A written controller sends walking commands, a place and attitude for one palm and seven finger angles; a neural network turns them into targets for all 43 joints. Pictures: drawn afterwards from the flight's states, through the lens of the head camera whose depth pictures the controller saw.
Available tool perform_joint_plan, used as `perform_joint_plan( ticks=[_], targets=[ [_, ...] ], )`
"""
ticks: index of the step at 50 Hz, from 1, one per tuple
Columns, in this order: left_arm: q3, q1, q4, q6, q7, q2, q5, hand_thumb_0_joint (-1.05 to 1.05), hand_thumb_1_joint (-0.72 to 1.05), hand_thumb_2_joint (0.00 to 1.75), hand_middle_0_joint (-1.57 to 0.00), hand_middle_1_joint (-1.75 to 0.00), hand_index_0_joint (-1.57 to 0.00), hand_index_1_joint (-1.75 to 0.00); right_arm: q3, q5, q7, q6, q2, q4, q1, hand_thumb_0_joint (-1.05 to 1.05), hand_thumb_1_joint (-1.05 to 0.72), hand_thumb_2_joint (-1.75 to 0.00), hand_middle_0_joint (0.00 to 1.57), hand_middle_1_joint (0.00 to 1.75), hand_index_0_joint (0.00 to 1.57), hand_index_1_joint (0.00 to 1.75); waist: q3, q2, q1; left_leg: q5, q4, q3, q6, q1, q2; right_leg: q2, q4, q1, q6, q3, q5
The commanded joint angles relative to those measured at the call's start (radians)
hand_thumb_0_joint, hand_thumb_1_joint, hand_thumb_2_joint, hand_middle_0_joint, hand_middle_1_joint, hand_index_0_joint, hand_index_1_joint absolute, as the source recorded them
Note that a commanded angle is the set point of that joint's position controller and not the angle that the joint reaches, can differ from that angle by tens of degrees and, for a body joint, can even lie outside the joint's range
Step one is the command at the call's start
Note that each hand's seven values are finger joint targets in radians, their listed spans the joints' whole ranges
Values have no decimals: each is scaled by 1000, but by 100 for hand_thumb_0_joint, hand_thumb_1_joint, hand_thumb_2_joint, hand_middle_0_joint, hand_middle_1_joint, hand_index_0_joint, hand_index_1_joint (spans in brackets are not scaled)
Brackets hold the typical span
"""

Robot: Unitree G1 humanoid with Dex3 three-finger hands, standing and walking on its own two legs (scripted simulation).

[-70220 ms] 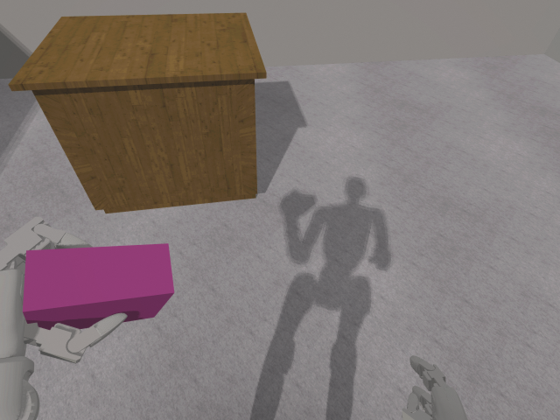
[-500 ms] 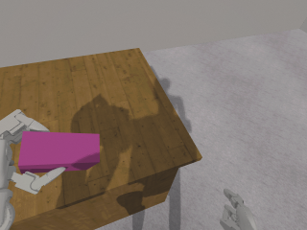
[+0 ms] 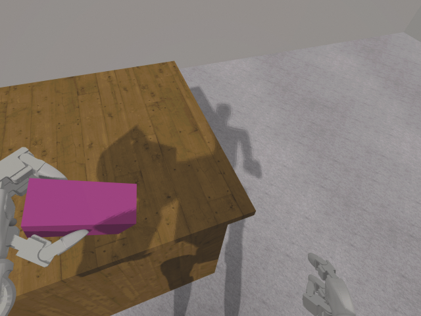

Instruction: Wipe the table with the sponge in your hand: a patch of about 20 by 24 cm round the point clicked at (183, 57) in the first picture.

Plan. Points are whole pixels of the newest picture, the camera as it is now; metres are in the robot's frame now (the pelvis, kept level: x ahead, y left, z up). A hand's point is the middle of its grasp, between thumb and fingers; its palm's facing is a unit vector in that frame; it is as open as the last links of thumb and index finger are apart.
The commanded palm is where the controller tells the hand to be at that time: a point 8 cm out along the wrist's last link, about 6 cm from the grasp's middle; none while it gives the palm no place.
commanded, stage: shuffle to correct the standing spot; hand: left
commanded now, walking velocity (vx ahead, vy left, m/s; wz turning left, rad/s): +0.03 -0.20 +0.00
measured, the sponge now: (97, 211) +0.24 +0.20 +0.12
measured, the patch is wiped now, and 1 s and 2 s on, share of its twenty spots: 0.00 0.00 0.00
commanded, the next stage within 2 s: none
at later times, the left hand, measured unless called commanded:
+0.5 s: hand (77, 196) +0.24 +0.21 +0.16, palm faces +0.30 -0.86 -0.42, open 10.0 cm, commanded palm +0.18 +0.25 +0.18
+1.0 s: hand (72, 211) +0.22 +0.21 +0.16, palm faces +0.33 -0.85 -0.40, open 10.0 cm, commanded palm +0.16 +0.25 +0.18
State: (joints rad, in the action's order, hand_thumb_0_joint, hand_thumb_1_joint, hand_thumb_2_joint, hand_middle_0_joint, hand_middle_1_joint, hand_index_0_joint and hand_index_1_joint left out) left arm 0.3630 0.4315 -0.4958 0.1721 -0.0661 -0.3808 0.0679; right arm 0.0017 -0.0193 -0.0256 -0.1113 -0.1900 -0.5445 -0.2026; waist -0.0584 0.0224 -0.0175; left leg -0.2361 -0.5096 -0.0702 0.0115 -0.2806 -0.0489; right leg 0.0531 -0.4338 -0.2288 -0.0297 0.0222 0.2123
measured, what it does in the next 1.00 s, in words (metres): stands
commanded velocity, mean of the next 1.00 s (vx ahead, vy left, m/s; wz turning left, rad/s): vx -0.01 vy -0.20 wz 0.00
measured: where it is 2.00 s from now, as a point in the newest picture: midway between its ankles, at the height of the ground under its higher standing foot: outside the picture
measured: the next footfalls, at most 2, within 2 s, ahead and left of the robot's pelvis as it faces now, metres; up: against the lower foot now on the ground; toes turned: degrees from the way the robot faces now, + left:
none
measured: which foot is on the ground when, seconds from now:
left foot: down 0.00-1.00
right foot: down 0.00-1.00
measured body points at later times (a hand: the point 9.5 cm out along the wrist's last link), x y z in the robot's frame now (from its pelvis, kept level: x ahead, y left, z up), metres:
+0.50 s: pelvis +0.02 -0.03 -0.01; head +0.05 -0.01 +0.44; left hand +0.22 +0.26 +0.18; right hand +0.19 -0.27 -0.08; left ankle +0.02 +0.11 -0.74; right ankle +0.01 -0.10 -0.74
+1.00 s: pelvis +0.00 -0.03 +0.00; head +0.03 -0.02 +0.44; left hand +0.19 +0.25 +0.18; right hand +0.18 -0.27 -0.08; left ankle +0.02 +0.11 -0.74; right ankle +0.01 -0.10 -0.74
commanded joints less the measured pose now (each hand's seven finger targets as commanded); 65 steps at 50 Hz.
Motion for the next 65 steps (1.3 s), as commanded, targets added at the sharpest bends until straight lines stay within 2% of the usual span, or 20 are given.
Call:
perform_joint_plan(
  ticks=[1, 6, 8, 12, 14, 15, 18, 20, 22, 24, 29, 34, 36, 39, 40, 48, 53, 55, 61, 65],
  targets=[
    [123, -74, -216, 60, -22, -173, 20, 0, 10, 130, -120, -160, -120, -160, 68, 0, -14, -40, -139, 155, 65, 0, -90, -90, 20, 30, 20, 30, 155, -71, 9, -5, 67, 99, 19, 74, -91, -100, 75, -9, -3, -106, -74],
    [130, -64, -229, 45, -26, -185, 30, 0, 10, 130, -120, -160, -120, -160, 71, -2, -21, -29, -138, 155, 62, 0, -90, -90, 20, 30, 20, 30, 172, -17, 15, -10, -15, 74, 17, 94, -57, -137, 101, -45, -26, -149, -60],
    [130, -59, -250, 44, -29, -186, 32, 0, 10, 130, -120, -160, -120, -160, 72, -3, -23, -27, -138, 153, 56, 0, -90, -90, 20, 30, 20, 30, 180, -27, 18, 16, -40, 71, 16, 95, -50, -153, 97, -40, -36, -158, -84],
    [141, -33, -259, 39, -32, -197, 35, 0, 10, 130, -120, -160, -120, -160, 73, -3, -27, -21, -142, 150, 58, 0, -90, -90, 20, 30, 20, 30, 185, -39, 19, 109, -35, 83, 22, 97, -73, -141, 56, -16, -22, -129, -176],
    [153, -24, -255, 37, -36, -208, 33, 0, 10, 130, -120, -160, -120, -160, 71, -4, -29, -18, -143, 143, 68, 0, -90, -90, 20, 30, 20, 30, 174, -81, 21, 158, -17, 102, 25, 98, -91, -133, 34, -18, -20, -110, -197],
    [141, -19, -259, 41, -32, -191, 34, 0, 10, 130, -120, -160, -120, -160, 69, 0, -28, -15, -141, 142, 59, 0, -90, -90, 20, 30, 20, 30, 186, -79, 20, 194, -16, 104, 31, 96, -105, -119, 22, 1, -10, -93, -215],
    [163, -1, -266, 44, -26, -213, 34, 0, 10, 130, -120, -160, -120, -160, 79, -2, -26, -12, -146, 151, 50, 0, -90, -90, 20, 30, 20, 30, 219, -85, 15, 296, -35, 106, 31, 110, -125, -120, 1, 47, 6, -84, -306],
    [148, -2, -274, 45, -25, -199, 36, 0, 10, 130, -120, -160, -120, -160, 73, -1, -24, -10, -145, 148, 50, 0, -90, -90, 20, 30, 20, 30, 217, -93, 20, 326, -23, 113, 29, 105, -130, -111, -11, 53, 0, -65, -309],
    [154, 14, -263, 42, -20, -206, 36, 0, 10, 130, -120, -160, -120, -160, 81, -4, -22, -10, -146, 155, 46, 0, -90, -90, 20, 30, 20, 30, 212, -90, 16, 298, -39, 105, 26, 95, -129, -118, -1, 61, 8, -75, -304],
    [151, 9, -273, 40, -23, -205, 38, 0, 10, 130, -120, -160, -120, -160, 79, -7, -21, -9, -144, 153, 49, 0, -90, -90, 20, 30, 20, 30, 200, -85, 23, 259, -43, 106, 19, 93, -110, -131, 8, 43, -12, -92, -300],
    [163, 5, -281, 42, -26, -218, 38, 0, 10, 130, -120, -160, -120, -160, 77, -4, -24, -9, -142, 151, 53, 0, -90, -90, 20, 30, 20, 30, 195, -90, 23, 205, -28, 111, 22, 96, -111, -133, 15, 20, -14, -101, -259],
    [148, -17, -274, 41, -25, -208, 38, 0, 10, 130, -120, -160, -120, -160, 73, -5, -26, -12, -140, 150, 59, 0, -90, -90, 20, 30, 20, 30, 171, -103, 23, 165, 4, 127, 25, 84, -121, -126, 22, 8, -8, -94, -200],
    [145, -23, -263, 43, -22, -206, 36, 0, 10, 130, -120, -160, -120, -160, 73, 1, -26, -12, -143, 150, 55, 0, -90, -90, 20, 30, 20, 30, 165, -111, 20, 128, 27, 134, 33, 59, -136, -111, 24, 20, 12, -86, -161],
    [142, -23, -255, 38, -26, -205, 33, 0, 10, 130, -120, -160, -120, -160, 70, -6, -25, -10, -139, 149, 62, 0, -90, -90, 20, 30, 20, 30, 159, -94, 20, 105, 26, 131, 29, 59, -125, -120, 39, 18, 1, -92, -149],
    [119, -27, -255, 41, -24, -180, 35, 0, 10, 130, -120, -160, -120, -160, 67, -2, -23, -9, -139, 147, 56, 0, -90, -90, 20, 30, 20, 30, 166, -91, 22, 87, 27, 128, 31, 58, -123, -116, 42, 17, 0, -90, -137],
    [138, -33, -245, 38, -31, -201, 33, 0, 10, 130, -120, -160, -120, -160, 69, -4, -22, -10, -137, 147, 54, 0, -90, -90, 20, 30, 20, 30, 141, -57, 21, -41, 26, 122, 29, 38, -103, -132, 87, -13, -5, -126, -41],
    [133, -27, -252, 37, -32, -195, 34, 0, 10, 130, -120, -160, -120, -160, 70, -5, -21, -11, -137, 146, 54, 0, -90, -90, 20, 30, 20, 30, 154, -65, 23, 8, 18, 122, 30, 59, -101, -135, 80, -11, -9, -126, -78],
    [121, -33, -255, 39, -35, -185, 33, 0, 10, 130, -120, -160, -120, -160, 62, -3, -22, -9, -135, 141, 61, 0, -90, -90, 20, 30, 20, 30, 148, -99, 27, 13, 41, 133, 33, 52, -111, -124, 68, -10, -11, -105, -70],
    [142, -17, -261, 38, -34, -207, 29, 0, 10, 130, -120, -160, -120, -160, 70, -4, -20, -8, -141, 146, 55, 0, -90, -90, 20, 30, 20, 30, 170, -115, 20, 120, 53, 153, 37, 63, -143, -106, 40, 34, 0, -77, -132],
    [128, -5, -253, 34, -33, -189, 33, 0, 10, 130, -120, -160, -120, -160, 66, -6, -18, -3, -137, 146, 54, 0, -90, -90, 20, 30, 20, 30, 172, -108, 26, 115, 34, 138, 31, 59, -131, -113, 45, 38, -12, -78, -141]
  ],
)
